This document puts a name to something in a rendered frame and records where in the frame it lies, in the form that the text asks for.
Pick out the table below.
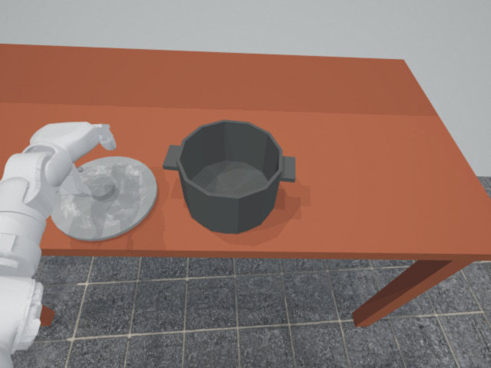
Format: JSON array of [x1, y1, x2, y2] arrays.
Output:
[[0, 44, 491, 327]]

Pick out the left robot forearm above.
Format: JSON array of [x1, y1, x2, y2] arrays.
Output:
[[0, 141, 73, 278]]

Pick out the robot left hand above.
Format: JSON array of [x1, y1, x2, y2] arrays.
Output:
[[30, 122, 116, 197]]

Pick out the knob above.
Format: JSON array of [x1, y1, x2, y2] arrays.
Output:
[[88, 177, 116, 200]]

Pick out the pot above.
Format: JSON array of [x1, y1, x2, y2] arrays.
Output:
[[163, 120, 295, 234]]

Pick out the lid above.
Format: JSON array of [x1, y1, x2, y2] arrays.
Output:
[[51, 156, 157, 242]]

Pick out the left robot upper arm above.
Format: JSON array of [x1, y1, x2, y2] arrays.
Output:
[[0, 275, 44, 368]]

